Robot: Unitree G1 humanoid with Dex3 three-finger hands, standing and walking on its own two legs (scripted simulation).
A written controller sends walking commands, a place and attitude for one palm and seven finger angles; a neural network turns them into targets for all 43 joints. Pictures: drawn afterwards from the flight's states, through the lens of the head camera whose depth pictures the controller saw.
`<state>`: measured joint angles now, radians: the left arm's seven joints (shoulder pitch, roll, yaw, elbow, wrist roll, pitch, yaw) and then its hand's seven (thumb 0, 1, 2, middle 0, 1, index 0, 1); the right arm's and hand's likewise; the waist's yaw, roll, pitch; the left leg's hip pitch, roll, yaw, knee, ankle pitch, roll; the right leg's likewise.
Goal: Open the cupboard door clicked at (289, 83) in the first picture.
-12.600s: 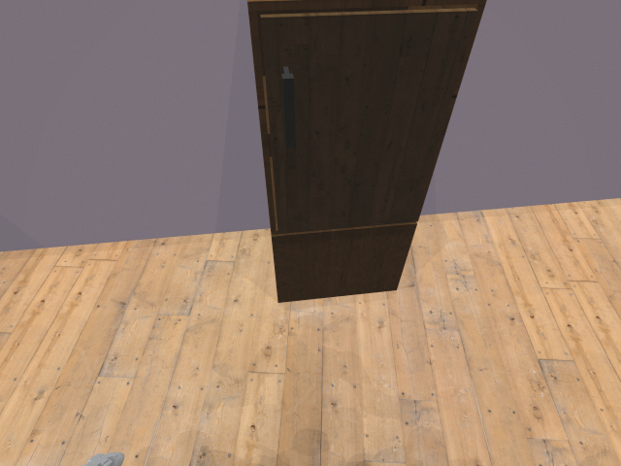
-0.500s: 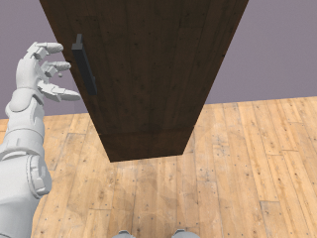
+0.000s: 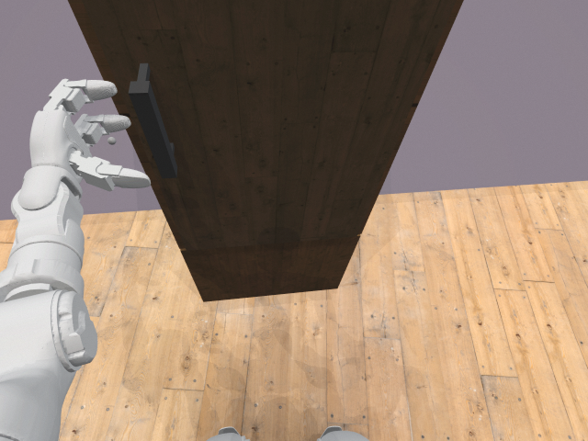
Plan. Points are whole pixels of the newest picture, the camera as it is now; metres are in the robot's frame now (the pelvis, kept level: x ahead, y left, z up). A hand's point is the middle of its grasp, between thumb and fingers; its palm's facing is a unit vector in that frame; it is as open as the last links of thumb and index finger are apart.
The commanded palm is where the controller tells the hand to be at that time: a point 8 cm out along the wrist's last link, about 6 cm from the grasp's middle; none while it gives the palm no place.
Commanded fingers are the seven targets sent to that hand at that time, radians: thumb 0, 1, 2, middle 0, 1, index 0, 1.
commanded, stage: move the hooked fingers beside the handle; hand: left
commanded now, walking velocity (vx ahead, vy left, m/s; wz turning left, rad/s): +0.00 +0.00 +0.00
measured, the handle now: (157, 125) +0.53 +0.17 +0.10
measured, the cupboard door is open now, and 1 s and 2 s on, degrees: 0 0 0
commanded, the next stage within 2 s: slide the fingers in behind the handle in 0.34 s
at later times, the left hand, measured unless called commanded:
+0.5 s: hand (111, 143) +0.48 +0.22 +0.11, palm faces +0.06 -1.00 +0.00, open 14.0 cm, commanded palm +0.46 +0.26 +0.11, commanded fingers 0.00 -0.50 0.30 -0.30 -1.20 -0.30 -1.20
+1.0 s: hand (118, 140) +0.49 +0.21 +0.12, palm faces +0.09 -1.00 +0.00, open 14.0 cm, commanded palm +0.46 +0.23 +0.11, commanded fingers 0.00 -0.50 0.30 -0.30 -1.20 -0.30 -1.20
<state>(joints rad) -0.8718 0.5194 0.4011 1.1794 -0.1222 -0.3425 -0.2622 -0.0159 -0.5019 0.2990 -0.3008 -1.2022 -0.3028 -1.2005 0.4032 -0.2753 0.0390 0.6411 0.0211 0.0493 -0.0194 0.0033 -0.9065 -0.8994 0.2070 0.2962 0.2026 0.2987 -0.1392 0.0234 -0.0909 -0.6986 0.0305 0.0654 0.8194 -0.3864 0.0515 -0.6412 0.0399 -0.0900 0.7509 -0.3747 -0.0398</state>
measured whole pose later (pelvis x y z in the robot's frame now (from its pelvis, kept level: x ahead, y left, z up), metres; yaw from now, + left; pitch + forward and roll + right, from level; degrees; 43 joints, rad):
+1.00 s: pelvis -0.01 +0.01 +0.00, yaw +1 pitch +16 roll -3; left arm -0.94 0.46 0.30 1.20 -0.14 -0.35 -0.17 -0.02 -0.50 0.30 -0.29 -1.24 -0.29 -1.22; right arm 0.42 -0.27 0.03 0.68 0.01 0.02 0.00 0.00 -0.91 -0.90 0.21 0.30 0.20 0.30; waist -0.12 0.03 -0.10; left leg -0.75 0.01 0.04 0.85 -0.38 0.06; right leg -0.68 0.02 -0.11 0.78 -0.38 -0.03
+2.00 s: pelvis -0.01 +0.00 -0.01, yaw +6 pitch +16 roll -3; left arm -1.01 0.32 0.08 1.20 -0.20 -0.37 0.03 -0.02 -0.50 0.30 -0.13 -1.19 -0.09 -1.18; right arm 0.37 -0.27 0.01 0.76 -0.01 -0.07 0.03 0.00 -0.91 -0.90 0.21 0.30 0.20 0.30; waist -0.06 0.03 -0.09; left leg -0.78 -0.03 -0.02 0.87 -0.37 0.05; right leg -0.69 -0.01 -0.17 0.82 -0.41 -0.04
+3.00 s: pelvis -0.01 +0.00 -0.01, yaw +4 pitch +17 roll -3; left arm -0.97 0.41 0.20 1.19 -0.17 -0.37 -0.11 -0.02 -0.50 0.30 -0.26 -1.24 -0.23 -1.24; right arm 0.39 -0.27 0.02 0.72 0.01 -0.02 0.02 0.00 -0.91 -0.90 0.21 0.30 0.20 0.30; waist -0.10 0.04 -0.10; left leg -0.77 -0.01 0.01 0.87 -0.38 0.05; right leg -0.69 0.01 -0.14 0.80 -0.40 -0.04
